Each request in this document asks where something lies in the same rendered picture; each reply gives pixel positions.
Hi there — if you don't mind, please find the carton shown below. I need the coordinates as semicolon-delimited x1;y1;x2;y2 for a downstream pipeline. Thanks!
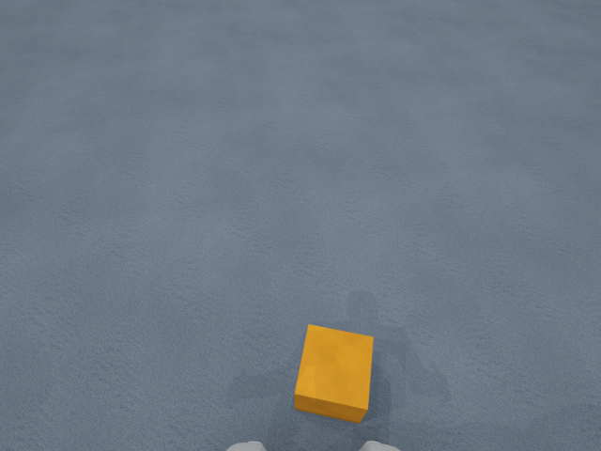
295;324;374;424

